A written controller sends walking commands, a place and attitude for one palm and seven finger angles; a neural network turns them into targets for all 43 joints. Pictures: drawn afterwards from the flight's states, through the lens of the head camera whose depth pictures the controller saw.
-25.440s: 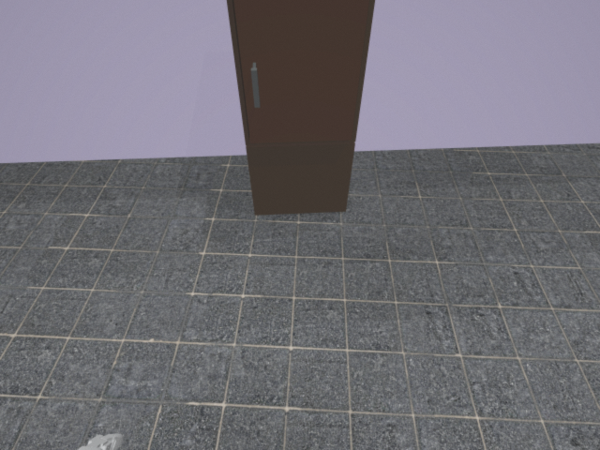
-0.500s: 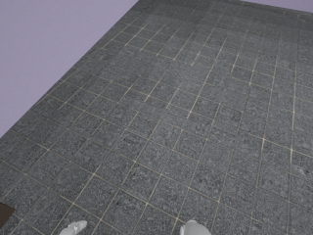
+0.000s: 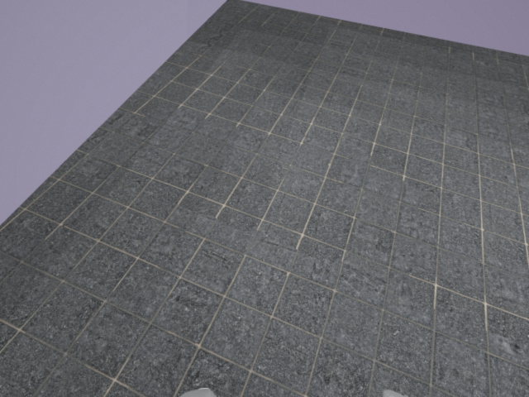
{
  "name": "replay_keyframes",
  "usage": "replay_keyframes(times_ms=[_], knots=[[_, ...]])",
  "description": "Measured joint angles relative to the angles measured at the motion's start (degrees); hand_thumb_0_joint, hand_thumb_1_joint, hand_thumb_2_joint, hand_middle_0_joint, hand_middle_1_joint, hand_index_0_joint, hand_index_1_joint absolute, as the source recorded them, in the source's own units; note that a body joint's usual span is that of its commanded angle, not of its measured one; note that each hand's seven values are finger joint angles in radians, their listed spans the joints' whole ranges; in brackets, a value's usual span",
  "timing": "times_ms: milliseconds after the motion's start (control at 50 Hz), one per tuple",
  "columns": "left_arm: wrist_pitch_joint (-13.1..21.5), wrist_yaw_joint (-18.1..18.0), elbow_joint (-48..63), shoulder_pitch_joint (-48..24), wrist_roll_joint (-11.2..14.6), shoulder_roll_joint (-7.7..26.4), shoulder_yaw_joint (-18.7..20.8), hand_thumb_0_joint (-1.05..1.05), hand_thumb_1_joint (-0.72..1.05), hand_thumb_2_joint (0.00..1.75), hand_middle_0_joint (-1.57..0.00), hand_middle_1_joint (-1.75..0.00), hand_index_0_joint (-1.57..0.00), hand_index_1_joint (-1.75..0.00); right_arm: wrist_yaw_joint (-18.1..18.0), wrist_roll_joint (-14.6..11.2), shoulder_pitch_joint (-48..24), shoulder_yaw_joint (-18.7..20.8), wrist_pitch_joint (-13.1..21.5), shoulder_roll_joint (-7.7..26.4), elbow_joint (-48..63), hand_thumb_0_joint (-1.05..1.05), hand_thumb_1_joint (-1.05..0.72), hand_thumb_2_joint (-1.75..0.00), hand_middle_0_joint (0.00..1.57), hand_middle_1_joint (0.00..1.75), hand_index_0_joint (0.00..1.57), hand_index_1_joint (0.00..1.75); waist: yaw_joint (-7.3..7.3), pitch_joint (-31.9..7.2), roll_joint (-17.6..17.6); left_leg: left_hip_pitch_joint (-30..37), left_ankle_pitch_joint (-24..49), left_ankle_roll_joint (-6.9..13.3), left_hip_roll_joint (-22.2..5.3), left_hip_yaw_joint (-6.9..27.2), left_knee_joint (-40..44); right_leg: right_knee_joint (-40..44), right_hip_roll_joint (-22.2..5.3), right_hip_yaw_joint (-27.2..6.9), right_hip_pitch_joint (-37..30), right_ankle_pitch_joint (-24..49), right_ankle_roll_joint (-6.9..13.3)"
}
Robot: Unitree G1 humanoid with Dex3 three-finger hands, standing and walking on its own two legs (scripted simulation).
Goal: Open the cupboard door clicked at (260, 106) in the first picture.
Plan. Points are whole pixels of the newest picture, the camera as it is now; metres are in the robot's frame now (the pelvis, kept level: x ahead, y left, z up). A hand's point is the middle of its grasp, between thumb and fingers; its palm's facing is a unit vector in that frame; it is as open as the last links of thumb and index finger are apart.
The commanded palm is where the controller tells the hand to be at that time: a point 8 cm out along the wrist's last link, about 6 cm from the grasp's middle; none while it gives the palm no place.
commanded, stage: walk to a spot facing it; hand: left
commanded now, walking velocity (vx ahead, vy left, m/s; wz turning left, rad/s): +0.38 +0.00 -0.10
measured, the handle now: out of the picture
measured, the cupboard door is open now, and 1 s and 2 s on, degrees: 43 43 43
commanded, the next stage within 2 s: turn to face it in 0.38 s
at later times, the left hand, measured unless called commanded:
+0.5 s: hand (205, 298) +0.31 +0.13 -0.15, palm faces +0.04 -0.98 -0.21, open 7.2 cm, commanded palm none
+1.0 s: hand (204, 249) +0.42 +0.15 -0.15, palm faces +0.27 -0.93 -0.26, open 7.3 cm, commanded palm none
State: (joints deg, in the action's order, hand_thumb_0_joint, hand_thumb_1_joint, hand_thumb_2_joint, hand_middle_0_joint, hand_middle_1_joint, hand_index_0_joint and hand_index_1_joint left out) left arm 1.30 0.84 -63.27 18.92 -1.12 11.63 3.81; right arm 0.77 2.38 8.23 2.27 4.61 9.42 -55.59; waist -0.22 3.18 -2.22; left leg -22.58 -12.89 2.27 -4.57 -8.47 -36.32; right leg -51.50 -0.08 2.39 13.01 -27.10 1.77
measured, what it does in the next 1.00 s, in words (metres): walks ahead, turning left: right foot, then left foot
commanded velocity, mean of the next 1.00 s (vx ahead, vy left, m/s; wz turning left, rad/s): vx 0.14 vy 0.00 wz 0.32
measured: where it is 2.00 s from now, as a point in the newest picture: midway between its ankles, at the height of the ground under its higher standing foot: (286, 323)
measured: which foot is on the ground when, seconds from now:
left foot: down 0.00-0.34, up 0.36-0.66, down 0.68-0.98, up 1.00-1.00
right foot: up 0.00-0.32, down 0.34-0.68, up 0.70-0.96, down 0.98-1.00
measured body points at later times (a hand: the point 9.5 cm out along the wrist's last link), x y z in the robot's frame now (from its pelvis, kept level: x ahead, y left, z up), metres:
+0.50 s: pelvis +0.23 -0.06 +0.02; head +0.26 -0.06 +0.46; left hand +0.31 +0.18 -0.13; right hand +0.20 -0.29 -0.14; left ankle +0.21 +0.08 -0.66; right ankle +0.24 -0.15 -0.72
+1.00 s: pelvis +0.37 -0.07 +0.00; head +0.42 -0.07 +0.45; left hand +0.40 +0.20 -0.13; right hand +0.51 -0.30 -0.15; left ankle +0.39 +0.07 -0.72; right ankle +0.41 -0.20 -0.73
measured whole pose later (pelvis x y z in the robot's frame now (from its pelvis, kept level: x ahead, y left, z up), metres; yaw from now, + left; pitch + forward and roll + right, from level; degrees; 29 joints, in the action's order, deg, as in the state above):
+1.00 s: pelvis +0.37 -0.07 +0.00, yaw +15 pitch +2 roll +0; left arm -0.4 -0.4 -50.9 8.9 -1.6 12.1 3.9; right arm 0.3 1.4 9.4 3.5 -2.8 12.6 -53.5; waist 0.6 3.2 0.7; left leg -25.9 -17.2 -1.0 0.5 2.8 -38.0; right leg -34.3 -3.0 2.3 19.0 -19.3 -1.6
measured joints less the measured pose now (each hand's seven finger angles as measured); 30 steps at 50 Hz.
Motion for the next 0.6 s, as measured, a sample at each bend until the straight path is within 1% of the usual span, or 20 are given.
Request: replay_keyframes(times_ms=[20,40,60,80,100,140,200,240,280,320,340,360,380,400,420,440,480,520,560,600], knots=[[-0.32,0.07,-0.24,-0.42,-0.15,0.09,0.03,0.00,0.92,0.90,-0.20,-0.30,-0.20,-0.29,-0.27,-0.01,0.53,-0.07,0.20,-0.24,0.16,0.00,-0.91,-0.90,0.20,0.30,0.20,0.30,0.11,-0.11,-0.23,1.02,-1.35,0.02,0.25,-0.34,0.24,-7.25,-0.30,-0.24,3.51,0.97,0.10],[-0.52,0.21,-0.21,-1.10,-0.32,0.14,0.12,0.00,0.92,0.90,-0.20,-0.30,-0.20,-0.29,-0.54,-0.04,1.32,-0.12,0.34,-0.50,0.07,0.00,-0.91,-0.90,0.20,0.30,0.20,0.30,0.14,-0.20,-0.39,2.32,-1.99,-0.15,0.56,-0.54,1.36,-12.24,-0.85,-0.24,6.70,2.69,-0.01],[-0.65,0.40,0.14,-1.91,-0.48,0.15,0.21,0.00,0.92,0.90,-0.20,-0.30,-0.20,-0.29,-0.80,-0.08,2.26,-0.20,0.43,-0.72,-0.30,0.00,-0.91,-0.90,0.20,0.30,0.20,0.30,0.06,-0.26,-0.44,3.82,-1.77,-0.66,0.81,-0.67,3.10,-14.87,-1.58,-0.14,9.45,4.50,-0.26],[-0.71,0.58,0.70,-2.80,-0.61,0.07,0.26,0.01,0.92,0.90,-0.20,-0.30,-0.20,-0.29,-0.99,-0.15,3.26,-0.26,0.47,-0.92,-0.95,0.00,-0.91,-0.90,0.20,0.30,0.20,0.30,-0.15,-0.28,-0.40,5.43,-1.49,-0.86,1.04,-0.80,5.01,-15.37,-2.41,-0.01,11.73,6.15,-0.60],[-0.74,0.76,1.40,-3.61,-0.66,-0.14,0.27,0.01,0.92,0.90,-0.20,-0.30,-0.20,-0.29,-1.38,-0.33,4.26,-0.02,0.40,-0.91,-1.71,0.00,-0.92,-0.90,0.20,0.30,0.20,0.30,-0.38,-0.38,-0.22,7.05,-1.27,-0.88,1.19,-0.96,6.98,-14.05,-3.26,0.13,13.55,7.55,-0.93],[-0.74,1.05,2.83,-5.13,-0.73,-0.77,0.14,0.01,0.91,0.90,-0.20,-0.30,-0.20,-0.29,-1.53,-0.47,6.26,0.27,0.06,-0.29,-3.27,-0.01,-0.93,-0.90,0.20,0.30,0.20,0.30,-0.50,-0.62,0.49,10.20,-1.01,-0.98,1.25,-1.22,10.59,-7.64,-4.82,0.74,15.67,10.02,-1.44],[-0.61,1.40,4.46,-7.52,-0.76,-1.41,-0.08,0.01,0.91,0.90,-0.20,-0.30,-0.20,-0.29,-1.12,-0.44,9.11,0.32,-0.64,0.37,-5.23,0.00,-0.93,-0.90,0.20,0.30,0.20,0.30,0.28,-0.53,1.41,14.16,-1.66,-1.78,1.00,-1.45,13.85,4.16,-6.10,1.89,16.15,12.75,-1.79],[-0.55,1.60,5.06,-9.16,-0.82,-1.42,-0.11,0.01,0.91,0.90,-0.20,-0.30,-0.20,-0.29,-0.90,-0.41,10.91,0.30,-1.11,0.49,-6.27,0.00,-0.93,-0.90,0.20,0.30,0.20,0.30,1.13,-0.24,1.64,16.34,-3.13,-2.66,0.68,-1.65,14.29,9.70,-6.10,2.62,15.51,14.66,-1.78],[-0.45,1.72,5.43,-10.58,-0.87,-1.25,-0.11,0.00,0.91,0.90,-0.20,-0.30,-0.20,-0.29,-0.79,-0.35,12.79,0.28,-1.55,0.50,-7.18,0.00,-0.92,-0.90,0.20,0.30,0.20,0.30,1.96,0.04,1.80,18.22,-5.46,-3.78,0.14,-1.79,13.37,14.03,-5.49,3.67,13.72,15.71,-1.54],[0.21,1.80,5.95,-11.43,-0.93,-0.82,-0.15,0.00,0.91,0.90,-0.20,-0.30,-0.20,-0.29,-0.75,-0.51,15.01,0.20,-1.91,0.38,-8.04,0.00,-0.92,-0.90,0.20,0.30,0.20,0.30,2.48,0.09,1.81,19.00,-9.28,-4.95,-0.67,-1.63,9.62,18.51,-4.36,4.60,10.24,15.88,-0.59],[1.04,1.68,6.24,-11.79,-1.03,-0.52,-0.06,0.00,0.91,0.90,-0.20,-0.30,-0.20,-0.29,-0.67,-0.82,15.94,0.13,-2.15,0.19,-8.56,0.00,-0.92,-0.90,0.20,0.30,0.20,0.30,2.48,0.04,1.42,17.43,-11.63,-4.65,-1.09,-1.64,4.31,19.01,-4.34,4.35,9.36,16.64,0.52],[1.76,1.34,6.25,-12.30,-0.83,-0.82,0.05,0.00,0.91,0.90,-0.20,-0.30,-0.20,-0.29,-0.61,-1.13,15.77,0.08,-2.76,0.37,-9.29,0.00,-0.92,-0.90,0.20,0.30,0.20,0.30,2.36,0.68,2.10,14.63,-14.71,-4.00,-1.68,-0.01,-4.01,16.53,-3.92,4.81,9.43,15.51,0.88],[2.18,0.93,6.29,-12.42,-0.60,-1.24,-0.01,0.00,0.91,0.90,-0.20,-0.30,-0.20,-0.29,-0.58,-1.31,15.21,0.16,-3.43,0.58,-9.86,0.00,-0.92,-0.90,0.20,0.30,0.20,0.30,2.41,1.28,2.76,11.35,-16.36,-3.44,-1.65,2.05,-12.66,15.23,-3.52,5.40,8.65,13.77,0.91],[2.34,0.50,6.31,-12.13,-0.44,-1.63,-0.14,0.00,0.91,0.90,-0.20,-0.30,-0.20,-0.29,-0.62,-1.39,14.48,0.31,-3.93,0.70,-10.20,0.00,-0.92,-0.90,0.20,0.30,0.20,0.30,2.46,1.52,3.14,7.98,-16.13,-3.10,-1.44,3.46,-19.81,15.38,-3.20,5.91,7.37,12.47,0.82],[2.32,0.07,6.23,-11.54,-0.35,-1.96,-0.27,0.00,0.91,0.90,-0.20,-0.30,-0.20,-0.29,-0.67,-1.36,13.66,0.43,-4.24,0.73,-10.24,0.01,-0.92,-0.90,0.20,0.30,0.20,0.30,2.55,1.48,3.28,4.85,-14.86,-2.98,-1.38,4.19,-24.48,16.57,-2.91,6.37,5.81,11.83,0.68],[2.27,-0.31,5.99,-10.76,-0.33,-2.25,-0.37,0.00,0.91,0.90,-0.20,-0.30,-0.20,-0.29,-0.71,-1.26,12.78,0.51,-4.39,0.67,-10.00,0.01,-0.91,-0.90,0.20,0.30,0.20,0.30,2.65,1.21,3.20,2.12,-13.36,-3.05,-1.49,4.39,-26.61,18.40,-2.69,6.75,4.18,11.89,0.33],[2.50,-1.34,5.36,-9.07,-0.06,-2.34,0.29,-0.01,0.93,0.90,-0.20,-0.30,-0.21,-0.29,-0.71,-1.15,10.97,0.60,-4.35,0.27,-8.86,0.01,-0.91,-0.90,0.20,0.30,0.20,0.30,2.67,0.44,2.60,-1.95,-10.92,-3.37,-1.86,4.16,-25.13,22.37,-2.33,7.31,1.12,12.47,0.13],[2.57,-1.59,4.50,-7.63,-0.22,-1.50,0.45,-0.01,0.95,0.90,-0.20,-0.30,-0.21,-0.29,-0.53,-1.13,9.19,0.61,-4.09,-0.30,-7.31,0.01,-0.91,-0.90,0.20,0.30,0.20,0.30,2.53,-0.27,1.85,-4.20,-8.10,-3.73,-2.03,3.51,-19.17,25.66,-2.20,7.79,-1.55,12.62,0.29],[2.48,-1.40,3.40,-6.53,-0.30,-0.99,0.07,-0.02,0.95,0.90,-0.20,-0.30,-0.21,-0.29,-0.29,-1.19,7.27,0.48,-3.79,-0.70,-5.87,0.01,-0.91,-0.90,0.20,0.30,0.20,0.30,2.30,-0.41,1.40,-5.08,-5.15,-3.83,-1.80,2.89,-12.50,27.65,-2.23,8.38,-3.91,12.16,-0.02],[2.20,-1.28,2.42,-5.68,-0.28,-0.93,-0.29,-0.01,0.94,0.90,-0.20,-0.30,-0.21,-0.29,-0.37,-1.19,5.44,0.50,-3.59,-0.61,-4.85,0.01,-0.92,-0.90,0.20,0.30,0.20,0.30,1.97,-0.02,1.22,-4.76,-2.23,-3.67,-1.17,2.36,-6.38,27.93,-2.41,9.18,-5.99,10.74,-0.72]])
